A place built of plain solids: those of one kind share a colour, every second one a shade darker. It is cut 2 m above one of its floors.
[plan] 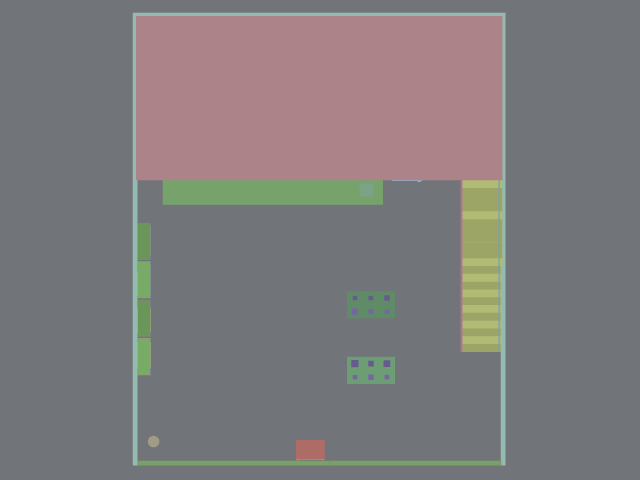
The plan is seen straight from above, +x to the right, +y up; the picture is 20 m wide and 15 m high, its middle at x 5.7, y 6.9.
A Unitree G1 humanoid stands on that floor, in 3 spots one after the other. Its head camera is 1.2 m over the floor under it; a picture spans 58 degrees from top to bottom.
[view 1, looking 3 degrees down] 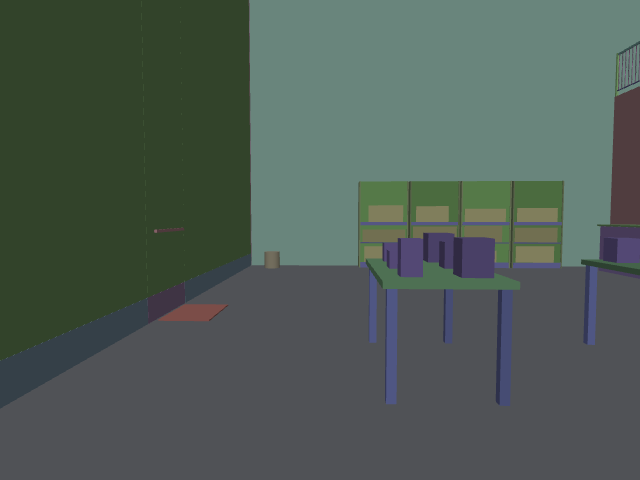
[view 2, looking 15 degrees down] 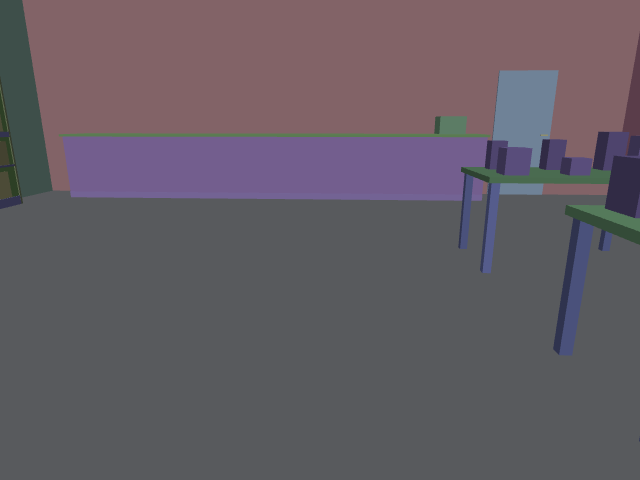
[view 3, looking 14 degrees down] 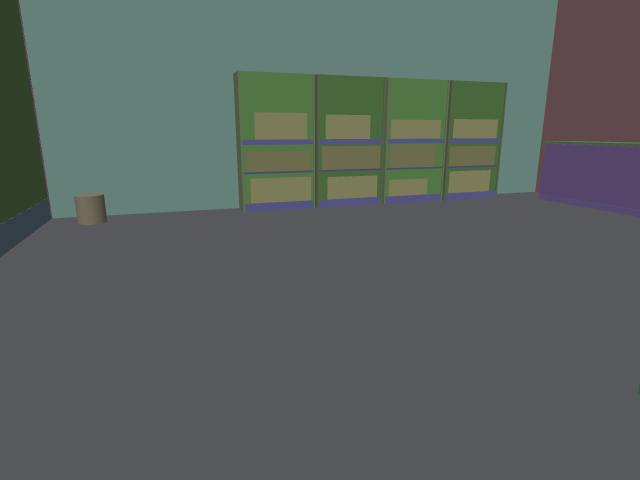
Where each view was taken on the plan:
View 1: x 10.75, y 2.10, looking -178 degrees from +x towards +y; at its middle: wall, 10.77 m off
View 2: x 5.40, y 1.00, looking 93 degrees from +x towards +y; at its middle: ground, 4.64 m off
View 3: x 7.00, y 1.65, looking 161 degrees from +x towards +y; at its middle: ground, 4.96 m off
